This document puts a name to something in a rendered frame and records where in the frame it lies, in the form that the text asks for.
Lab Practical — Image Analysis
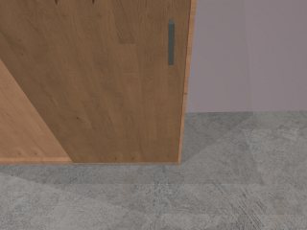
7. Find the handle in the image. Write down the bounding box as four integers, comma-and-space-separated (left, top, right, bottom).
168, 18, 175, 65

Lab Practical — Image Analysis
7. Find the wardrobe door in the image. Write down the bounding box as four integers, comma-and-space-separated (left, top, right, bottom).
0, 0, 190, 163
0, 59, 69, 158

